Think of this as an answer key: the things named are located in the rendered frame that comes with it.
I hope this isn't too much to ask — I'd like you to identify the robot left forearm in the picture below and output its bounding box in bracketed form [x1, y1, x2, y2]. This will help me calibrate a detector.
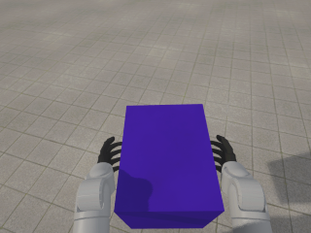
[73, 162, 116, 233]

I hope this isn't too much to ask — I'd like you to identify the right robot hand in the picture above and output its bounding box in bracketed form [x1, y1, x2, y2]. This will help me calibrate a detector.
[210, 135, 237, 173]

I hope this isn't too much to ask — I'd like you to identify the carton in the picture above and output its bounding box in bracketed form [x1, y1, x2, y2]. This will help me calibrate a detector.
[114, 104, 225, 229]

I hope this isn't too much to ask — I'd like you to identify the left robot hand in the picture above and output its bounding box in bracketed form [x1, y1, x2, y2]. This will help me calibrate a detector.
[97, 136, 122, 172]

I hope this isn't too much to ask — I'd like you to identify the robot right forearm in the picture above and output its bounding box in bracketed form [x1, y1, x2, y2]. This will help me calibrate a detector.
[221, 161, 272, 233]

